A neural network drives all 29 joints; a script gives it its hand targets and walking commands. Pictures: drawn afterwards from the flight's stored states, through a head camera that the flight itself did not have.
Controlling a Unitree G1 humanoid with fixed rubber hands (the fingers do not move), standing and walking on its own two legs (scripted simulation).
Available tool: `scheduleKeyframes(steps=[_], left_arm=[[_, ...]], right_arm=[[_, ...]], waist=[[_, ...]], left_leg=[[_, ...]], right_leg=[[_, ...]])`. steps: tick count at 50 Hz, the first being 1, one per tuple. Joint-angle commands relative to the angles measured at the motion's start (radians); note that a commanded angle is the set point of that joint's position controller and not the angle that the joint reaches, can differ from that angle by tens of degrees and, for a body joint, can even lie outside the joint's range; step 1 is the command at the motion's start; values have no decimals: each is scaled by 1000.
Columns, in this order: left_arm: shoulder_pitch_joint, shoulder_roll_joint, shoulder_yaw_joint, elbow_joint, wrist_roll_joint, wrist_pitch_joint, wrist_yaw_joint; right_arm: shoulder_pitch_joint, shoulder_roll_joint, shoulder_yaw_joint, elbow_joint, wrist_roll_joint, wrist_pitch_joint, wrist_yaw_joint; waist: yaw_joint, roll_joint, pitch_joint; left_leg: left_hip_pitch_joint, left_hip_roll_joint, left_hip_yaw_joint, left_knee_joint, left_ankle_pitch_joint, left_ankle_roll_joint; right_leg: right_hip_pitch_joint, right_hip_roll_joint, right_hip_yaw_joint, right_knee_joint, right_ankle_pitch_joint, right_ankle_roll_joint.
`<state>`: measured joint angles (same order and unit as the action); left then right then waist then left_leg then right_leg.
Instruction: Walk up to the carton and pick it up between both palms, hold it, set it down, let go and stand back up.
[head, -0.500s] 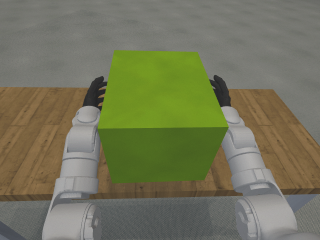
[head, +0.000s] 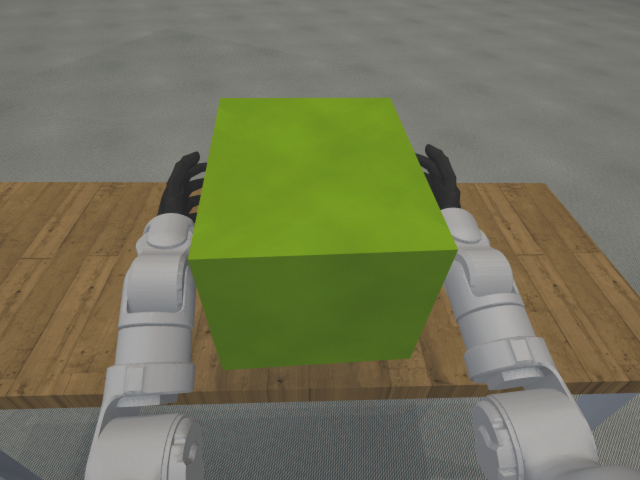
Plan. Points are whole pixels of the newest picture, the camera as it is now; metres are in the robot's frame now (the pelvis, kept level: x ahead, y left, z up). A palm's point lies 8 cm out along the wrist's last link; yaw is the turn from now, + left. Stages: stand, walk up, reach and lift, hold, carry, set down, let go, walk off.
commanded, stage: hold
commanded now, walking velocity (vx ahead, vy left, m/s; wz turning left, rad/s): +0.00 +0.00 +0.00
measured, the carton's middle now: (312, 224) +0.37 +0.00 +0.16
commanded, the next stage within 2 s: none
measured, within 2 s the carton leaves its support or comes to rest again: neither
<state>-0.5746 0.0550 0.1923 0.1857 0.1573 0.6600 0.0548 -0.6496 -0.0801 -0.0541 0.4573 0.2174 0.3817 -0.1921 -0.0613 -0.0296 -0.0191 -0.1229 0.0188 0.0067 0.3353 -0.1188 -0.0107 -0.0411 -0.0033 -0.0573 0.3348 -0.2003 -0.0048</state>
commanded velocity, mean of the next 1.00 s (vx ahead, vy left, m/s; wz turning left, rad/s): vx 0.00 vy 0.00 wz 0.00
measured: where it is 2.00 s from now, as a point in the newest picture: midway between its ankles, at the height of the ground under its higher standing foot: outside the picture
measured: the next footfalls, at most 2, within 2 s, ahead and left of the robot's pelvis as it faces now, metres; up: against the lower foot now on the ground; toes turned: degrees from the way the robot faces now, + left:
none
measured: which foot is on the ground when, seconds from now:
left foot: down 0.00-1.00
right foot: down 0.00-1.00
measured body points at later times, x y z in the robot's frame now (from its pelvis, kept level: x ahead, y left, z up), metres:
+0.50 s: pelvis +0.00 +0.00 +0.00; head -0.05 +0.01 +0.45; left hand +0.37 +0.16 +0.20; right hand +0.37 -0.16 +0.20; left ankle +0.05 +0.12 -0.75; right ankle +0.00 -0.11 -0.75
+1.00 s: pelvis +0.00 +0.00 +0.00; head -0.04 +0.02 +0.45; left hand +0.37 +0.16 +0.19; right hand +0.37 -0.16 +0.19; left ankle +0.05 +0.12 -0.75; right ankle +0.00 -0.11 -0.75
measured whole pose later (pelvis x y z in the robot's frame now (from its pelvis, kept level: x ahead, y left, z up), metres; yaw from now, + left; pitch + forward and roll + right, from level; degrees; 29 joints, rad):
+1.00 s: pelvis +0.00 +0.00 +0.00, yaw +0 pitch -6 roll +0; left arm -0.56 0.04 0.21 0.09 0.19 0.73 0.02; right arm -0.64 -0.08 -0.05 0.40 0.24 0.42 -0.20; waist -0.06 -0.04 -0.01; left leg -0.11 0.02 0.01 0.33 -0.12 -0.01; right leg -0.03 0.00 -0.05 0.33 -0.20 -0.01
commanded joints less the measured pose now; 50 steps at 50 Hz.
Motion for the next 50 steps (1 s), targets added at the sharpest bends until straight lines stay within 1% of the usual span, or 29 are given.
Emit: scheduleKeyframes(steps=[1, 2, 4, 5, 6, 7, 8, 9, 11, 13, 15, 17, 18, 20, 21, 22, 25, 30, 32, 33, 35, 36, 38, 39, 40, 45, 48, 49, 50], left_arm=[[-831, -645, -504, -251, -140, -56, -161], [-821, -638, -495, -246, -131, -49, -162], [-835, -639, -508, -258, -135, -42, -164], [-841, -645, -512, -286, -144, -41, -161], [-829, -646, -515, -285, -143, -35, -159], [-829, -649, -527, -295, -150, -31, -158], [-820, -647, -524, -294, -149, -27, -159], [-814, -642, -521, -307, -148, -27, -160], [-808, -633, -511, -301, -140, -18, -164], [-810, -623, -486, -271, -121, -7, -170], [-808, -616, -469, -261, -110, 0, -178], [-817, -612, -470, -278, -112, 0, -180], [-807, -619, -474, -268, -112, 4, -179], [-827, -630, -481, -273, -118, 2, -178], [-828, -635, -483, -274, -121, 0, -176], [-828, -623, -476, -262, -113, 2, -177], [-854, -621, -472, -258, -117, -3, -180], [-862, -627, -470, -237, -115, -3, -178], [-834, -638, -471, -240, -118, -6, -178], [-827, -633, -472, -246, -118, -8, -177], [-825, -635, -489, -274, -126, -12, -175], [-823, -635, -492, -271, -125, -11, -175], [-812, -632, -487, -272, -121, -10, -175], [-821, -623, -474, -267, -111, -7, -177], [-818, -627, -483, -276, -116, -7, -179], [-810, -633, -510, -324, -129, -9, -170], [-797, -629, -508, -311, -121, -5, -172], [-811, -638, -522, -334, -135, -8, -169], [-800, -633, -517, -326, -128, -4, -167]], right_arm=[[-894, 646, 493, -348, 110, -43, 85], [-892, 641, 486, -339, 109, -38, 85], [-890, 650, 486, -342, 108, -34, 88], [-898, 652, 491, -359, 116, -36, 89], [-889, 643, 490, -359, 119, -31, 88], [-907, 642, 503, -390, 128, -32, 87], [-896, 640, 499, -383, 131, -26, 84], [-885, 640, 501, -392, 129, -23, 82], [-877, 634, 501, -385, 131, -13, 78], [-871, 632, 486, -353, 121, -2, 81], [-886, 641, 480, -354, 117, -2, 83], [-895, 649, 488, -364, 121, -3, 84], [-900, 644, 490, -367, 124, -5, 84], [-908, 642, 481, -361, 123, -6, 85], [-923, 647, 483, -377, 123, -10, 87], [-905, 642, 474, -343, 117, -4, 87], [-921, 650, 464, -339, 107, -7, 90], [-930, 647, 446, -315, 105, -11, 95], [-924, 656, 459, -343, 101, -17, 94], [-933, 651, 471, -358, 110, -21, 92], [-909, 648, 480, -358, 116, -20, 89], [-908, 641, 479, -355, 113, -19, 88], [-896, 640, 478, -355, 113, -17, 87], [-887, 633, 468, -328, 106, -13, 88], [-877, 640, 467, -330, 103, -14, 89], [-898, 635, 499, -396, 129, -23, 86], [-874, 626, 491, -372, 121, -18, 84], [-890, 631, 498, -396, 127, -23, 86], [-881, 624, 496, -392, 128, -20, 86]], waist=[[-9, 36, -480], [-1, 51, -467], [-6, 55, -462], [-3, 60, -498], [-9, 65, -500], [-4, 68, -508], [-12, 59, -495], [-12, 49, -503], [-9, 50, -472], [-2, 43, -425], [7, 31, -430], [11, 37, -450], [7, 49, -446], [2, 45, -439], [10, 51, -462], [2, 48, -431], [2, 34, -441], [-1, 52, -435], [6, 35, -463], [10, 39, -486], [0, 52, -488], [-6, 48, -483], [-2, 42, -468], [-3, 42, -443], [-10, 44, -446], [-3, 63, -498], [-7, 58, -461], [-4, 58, -488], [-2, 63, -483]], left_leg=[[287, -66, -17, 12, 237, -11], [280, -65, -13, 8, 219, -8], [276, -66, -12, -1, 201, -8], [291, -61, -16, 8, 229, -11], [300, -62, -14, 12, 244, -14], [298, -63, -17, 21, 259, -15], [296, -64, -18, 21, 259, -16], [304, -61, -19, 19, 268, -15], [288, -63, -15, 12, 249, -14], [267, -63, -11, -8, 197, -2], [257, -65, -4, -13, 162, 4], [259, -65, -1, -13, 164, 5], [263, -66, -2, -9, 187, 0], [267, -64, -5, -6, 183, -1], [274, -63, -7, -4, 186, -1], [265, -64, -6, -7, 169, 1], [256, -63, -4, -18, 143, 8], [254, -61, -1, -20, 124, 8], [258, -63, -2, -16, 153, 9], [269, -64, -4, -4, 182, 6], [283, -63, -7, 6, 223, -4], [290, -61, -10, 8, 226, -5], [286, -61, -8, 1, 213, -1], [274, -59, -8, -5, 191, 1], [279, -59, -6, -11, 192, 1], [299, -60, -13, 14, 258, -11], [294, -55, -13, 6, 225, -9], [296, -53, -15, 8, 231, -9], [295, -53, -15, 9, 234, -10]], right_leg=[[-38, 54, 9, -62, 225, 65], [-48, 49, 14, -61, 207, 63], [-49, 49, 14, -65, 186, 63], [-44, 54, 11, -58, 203, 59], [-46, 54, 11, -57, 216, 58], [-44, 57, 15, -56, 228, 58], [-41, 57, 11, -56, 239, 62], [-31, 60, 12, -56, 249, 62], [-35, 56, 17, -59, 241, 64], [-42, 49, 22, -69, 182, 64], [-40, 45, 22, -68, 173, 66], [-24, 43, 22, -63, 181, 67], [-28, 47, 20, -63, 193, 64], [-38, 47, 17, -64, 178, 63], [-38, 47, 19, -65, 181, 62], [-49, 45, 18, -66, 162, 64], [-55, 45, 19, -69, 142, 63], [-61, 39, 19, -73, 114, 62], [-39, 40, 22, -70, 159, 63], [-30, 45, 23, -64, 191, 63], [-30, 52, 17, -58, 220, 62], [-38, 53, 17, -60, 216, 62], [-42, 50, 18, -65, 206, 64], [-52, 49, 17, -67, 174, 64], [-47, 49, 17, -70, 177, 63], [-30, 52, 14, -57, 237, 63], [-50, 51, 17, -64, 202, 60], [-45, 52, 16, -61, 203, 59], [-51, 51, 14, -63, 205, 61]])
